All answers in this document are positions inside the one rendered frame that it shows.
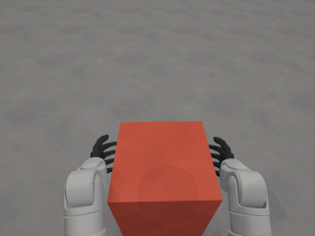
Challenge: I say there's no carton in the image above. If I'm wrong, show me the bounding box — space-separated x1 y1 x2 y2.
107 121 222 236

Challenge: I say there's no robot left hand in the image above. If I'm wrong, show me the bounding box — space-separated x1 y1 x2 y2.
91 134 117 173

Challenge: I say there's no right robot forearm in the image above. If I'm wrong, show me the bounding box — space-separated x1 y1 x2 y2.
220 158 272 236

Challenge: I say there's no robot right hand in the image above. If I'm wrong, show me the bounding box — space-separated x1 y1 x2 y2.
209 137 234 177

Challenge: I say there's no left robot forearm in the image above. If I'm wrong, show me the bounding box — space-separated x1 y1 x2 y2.
63 157 108 236

